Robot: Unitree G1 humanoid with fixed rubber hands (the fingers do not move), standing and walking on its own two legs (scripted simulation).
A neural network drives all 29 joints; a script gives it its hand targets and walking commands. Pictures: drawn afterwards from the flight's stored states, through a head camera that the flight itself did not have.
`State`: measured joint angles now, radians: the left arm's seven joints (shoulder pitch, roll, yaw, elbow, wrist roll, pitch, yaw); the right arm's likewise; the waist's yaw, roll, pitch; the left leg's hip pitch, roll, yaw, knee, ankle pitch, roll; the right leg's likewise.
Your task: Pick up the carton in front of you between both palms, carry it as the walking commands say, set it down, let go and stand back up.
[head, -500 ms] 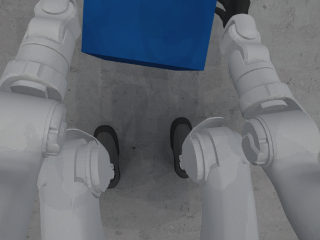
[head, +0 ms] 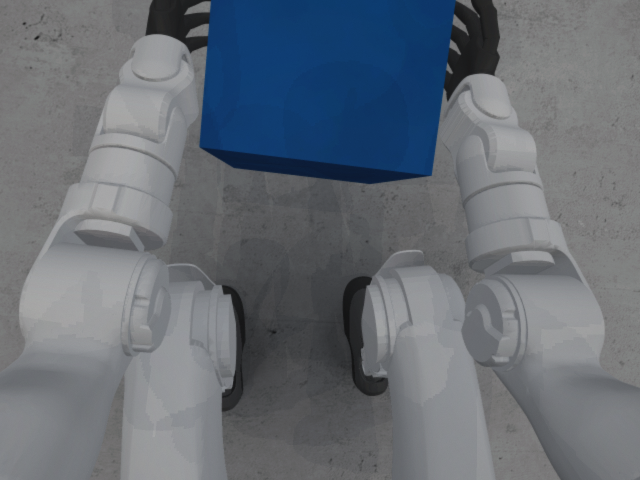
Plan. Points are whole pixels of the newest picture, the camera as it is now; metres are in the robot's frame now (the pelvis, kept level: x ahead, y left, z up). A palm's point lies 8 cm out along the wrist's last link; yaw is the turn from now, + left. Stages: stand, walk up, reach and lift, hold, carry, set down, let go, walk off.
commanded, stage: reach and lift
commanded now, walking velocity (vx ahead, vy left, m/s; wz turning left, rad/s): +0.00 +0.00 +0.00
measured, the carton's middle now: (318, 86) +0.53 -0.03 -0.19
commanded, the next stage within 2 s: none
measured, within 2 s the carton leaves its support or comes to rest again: neither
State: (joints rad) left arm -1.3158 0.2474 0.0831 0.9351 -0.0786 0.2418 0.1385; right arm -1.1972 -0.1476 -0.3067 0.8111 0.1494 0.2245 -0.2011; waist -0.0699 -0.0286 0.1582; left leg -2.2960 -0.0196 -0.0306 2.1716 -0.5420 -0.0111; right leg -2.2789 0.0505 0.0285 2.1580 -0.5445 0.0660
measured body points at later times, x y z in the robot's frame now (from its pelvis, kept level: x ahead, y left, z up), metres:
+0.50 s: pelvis +0.01 +0.00 +0.13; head +0.25 +0.01 +0.50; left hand +0.51 +0.13 +0.06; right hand +0.49 -0.18 +0.07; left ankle +0.11 +0.12 -0.34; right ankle +0.12 -0.13 -0.34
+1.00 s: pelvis +0.05 +0.00 +0.26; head +0.19 +0.01 +0.69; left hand +0.46 +0.14 +0.22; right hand +0.45 -0.17 +0.23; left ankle +0.11 +0.12 -0.34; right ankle +0.12 -0.13 -0.34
